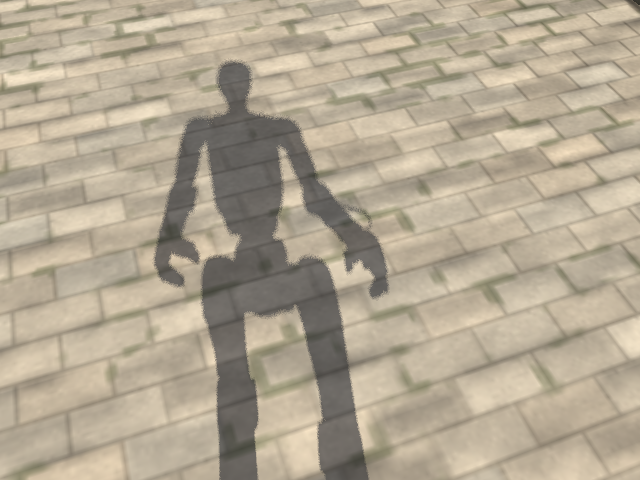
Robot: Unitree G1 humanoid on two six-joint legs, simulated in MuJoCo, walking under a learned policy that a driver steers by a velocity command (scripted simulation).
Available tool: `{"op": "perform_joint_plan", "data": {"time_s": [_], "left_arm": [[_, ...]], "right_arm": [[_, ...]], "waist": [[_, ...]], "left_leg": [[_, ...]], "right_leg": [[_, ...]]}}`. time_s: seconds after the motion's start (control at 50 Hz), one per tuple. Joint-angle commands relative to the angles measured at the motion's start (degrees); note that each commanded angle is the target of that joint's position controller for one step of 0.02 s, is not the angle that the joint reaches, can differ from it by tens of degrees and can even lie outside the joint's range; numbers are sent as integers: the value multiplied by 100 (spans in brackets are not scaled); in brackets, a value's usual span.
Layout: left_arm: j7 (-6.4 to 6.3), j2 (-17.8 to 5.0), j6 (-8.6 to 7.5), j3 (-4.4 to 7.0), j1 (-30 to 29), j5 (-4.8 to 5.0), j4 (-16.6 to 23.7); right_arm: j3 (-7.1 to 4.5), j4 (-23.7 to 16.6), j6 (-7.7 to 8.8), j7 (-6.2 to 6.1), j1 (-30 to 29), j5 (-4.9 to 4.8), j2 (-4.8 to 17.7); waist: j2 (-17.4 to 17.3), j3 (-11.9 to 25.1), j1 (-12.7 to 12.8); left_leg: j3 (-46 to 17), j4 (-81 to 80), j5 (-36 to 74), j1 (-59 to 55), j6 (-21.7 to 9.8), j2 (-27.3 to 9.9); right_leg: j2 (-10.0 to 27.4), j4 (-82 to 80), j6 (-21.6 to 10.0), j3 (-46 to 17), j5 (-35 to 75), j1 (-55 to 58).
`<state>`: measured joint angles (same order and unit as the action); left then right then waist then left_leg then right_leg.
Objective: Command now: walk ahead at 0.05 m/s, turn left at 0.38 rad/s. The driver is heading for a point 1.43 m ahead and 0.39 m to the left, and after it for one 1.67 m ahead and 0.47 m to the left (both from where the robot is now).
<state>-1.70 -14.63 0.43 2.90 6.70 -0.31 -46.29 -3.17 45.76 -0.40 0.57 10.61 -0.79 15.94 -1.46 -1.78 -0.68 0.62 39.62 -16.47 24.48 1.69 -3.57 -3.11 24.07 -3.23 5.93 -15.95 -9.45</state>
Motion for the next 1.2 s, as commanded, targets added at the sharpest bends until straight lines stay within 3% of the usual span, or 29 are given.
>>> {"op": "perform_joint_plan", "data": {"time_s": [0.02,0.04,0.06,0.08,0.1,0.12,0.14,0.16,0.22,0.32,0.42,0.48,0.5,0.52,0.54,0.56,0.6,0.62,0.68,0.74,0.8,0.84,0.86,0.88,0.9,0.92,0.94,1.0,1.2], "left_arm": [[-130,-991,99,283,12,134,253],[-147,-933,88,285,210,126,212],[-131,-758,14,241,144,-75,435],[-93,-610,-29,183,-303,-195,603],[-30,-717,-44,215,-243,-89,518],[-9,-749,-31,242,-234,55,463],[-39,-752,-2,260,-226,71,393],[-84,-845,25,301,-277,31,391],[-99,-669,25,272,-204,66,372],[-93,-655,-15,251,-318,79,359],[12,-784,-141,283,-237,110,345],[96,-855,-251,339,261,119,186],[80,-1115,-251,410,391,59,156],[17,-1511,-196,468,242,-31,247],[62,-1521,-188,451,214,-249,274],[74,-1218,-218,364,-18,-216,392],[54,-874,-211,256,-326,-20,440],[36,-845,-202,225,-307,43,405],[-25,-841,-148,184,23,8,249],[-27,-948,-113,184,23,7,178],[26,-1162,-56,224,146,60,73],[50,-1075,-52,176,132,152,-11],[70,-968,-103,132,366,143,-107],[117,-752,-180,50,458,-36,-82],[126,-461,-223,-15,570,-68,-96],[104,-700,-209,5,252,-123,-124],[101,-773,-199,31,93,-104,-148],[27,-819,-113,50,151,-41,-300],[-18,-813,-87,60,267,-11,-873]], "right_arm": [[-179,-432,92,97,9,-20,567],[-269,-417,121,82,210,18,824],[-455,-476,144,6,433,93,1544],[-450,-432,144,-3,821,184,1569],[-348,-491,190,-4,776,200,1254],[-351,-568,217,-36,404,132,1163],[-343,-630,196,-71,142,28,1080],[-320,-682,155,-121,-29,-42,1021],[-343,-742,39,-200,-17,15,1079],[-404,-828,-69,-289,-51,9,1222],[-397,-927,-154,-261,-245,8,1201],[-356,-1016,-217,-289,-486,-78,1119],[-300,-1035,-223,-301,-339,-56,935],[-205,-1016,-206,-272,108,42,574],[-324,-1139,-143,-269,30,25,939],[-445,-989,-126,-281,116,40,1340],[-459,-757,-220,-315,199,31,1180],[-414,-758,-252,-316,187,42,1035],[-286,-883,-215,-292,-110,-29,730],[-151,-934,-190,-262,-284,31,515],[-148,-850,-181,-232,-217,0,610],[-157,-639,-174,-209,145,25,593],[-178,-644,-177,-221,143,64,757],[-219,-685,-192,-267,255,112,1073],[-182,-638,-185,-223,-63,184,1061],[-95,-752,-122,-145,-320,181,667],[-61,-659,-66,-106,-277,224,555],[-63,-498,63,-95,-138,188,673],[0,-110,99,-127,-78,149,573]], "waist": [[574,422,-48],[234,606,-99],[-1065,901,19],[-1644,1223,-296],[-823,1480,-300],[-511,1169,-151],[-211,943,-62],[-189,828,2],[-522,876,78],[-674,888,-29],[-903,751,-59],[-855,734,241],[-482,801,178],[1033,848,-204],[1750,639,-110],[1135,507,-124],[810,332,-177],[851,264,-114],[1038,309,82],[1171,480,189],[1252,480,266],[1070,404,39],[835,444,73],[49,760,194],[-889,740,478],[-566,584,276],[-490,478,209],[-489,174,187],[-12,115,172]], "left_leg": [[221,-985,529,-181,-256,157],[-136,-1522,1857,-829,-468,90],[-1715,-1431,4583,-1922,-1083,-968],[-3150,-1681,5747,-2719,-2211,-1844],[-2868,-1691,5183,-2787,-2228,-1767],[-2358,-1651,4692,-2588,-1952,-1449],[-2047,-1692,4170,-2383,-1688,-1180],[-1924,-1775,3774,-2179,-1546,-1047],[-1757,-1841,3679,-1914,-1484,-747],[-2048,-1849,2770,-1682,-1424,-644],[-2648,-1782,2182,-1487,-1358,-562],[-2771,-1417,1899,-1304,-1033,-257],[-2539,-979,988,-838,-754,39],[-1566,309,-1143,-41,-400,873],[-1122,1433,-2247,715,-146,1145],[-1223,2286,-1929,702,-26,827],[-1137,2770,-1300,724,162,795],[-1137,2911,-1091,790,254,809],[-831,2162,-868,667,374,749],[-516,770,-944,-69,407,423],[-137,-420,-601,-793,344,426],[-13,-1964,616,-1549,110,489],[-336,-2250,1281,-2104,-72,279],[-1130,-2000,2751,-2767,-309,-466],[-1341,-1773,2649,-2055,-830,-833],[-1303,-1877,1854,-1711,-924,-652],[-1157,-1899,1290,-1630,-751,-424],[-1025,-1912,1193,-1358,-515,-212],[-851,-1868,1238,-1337,-470,-26]], "right_leg": [[1796,405,-661,-809,3593,709],[1408,1076,-290,-500,3277,467],[649,2524,236,-3,1538,-754],[-290,3738,528,-395,-2235,-2223],[-10,4445,504,-1097,-2406,-2390],[133,4591,507,-1126,-1977,-2625],[237,4379,554,-1090,-1591,-2756],[337,4096,614,-1120,-1248,-2691],[170,3466,797,-1009,-788,-2263],[105,2301,926,-1100,-409,-1802],[32,1343,811,-1162,-416,-1279],[78,-268,603,-1030,610,-387],[691,-552,380,-1462,1015,226],[1940,-580,-181,-2662,2241,727],[2619,-756,-1103,-3702,2685,305],[2508,-739,-1226,-3353,2452,124],[1797,-589,-816,-2362,2010,69],[1720,-568,-826,-2212,2124,109],[1521,-549,-899,-1787,2391,434],[1549,-451,-903,-1632,2532,523],[1600,-340,-915,-1683,2758,356],[1468,-149,-690,-1585,2605,100],[1369,-96,-371,-1532,2217,-233],[1034,425,27,-1159,1412,-656],[629,168,369,-738,63,-469],[633,122,566,-759,221,-161],[597,82,618,-723,536,-115],[624,75,590,-743,887,-61],[654,-79,618,-733,1067,116]]}}
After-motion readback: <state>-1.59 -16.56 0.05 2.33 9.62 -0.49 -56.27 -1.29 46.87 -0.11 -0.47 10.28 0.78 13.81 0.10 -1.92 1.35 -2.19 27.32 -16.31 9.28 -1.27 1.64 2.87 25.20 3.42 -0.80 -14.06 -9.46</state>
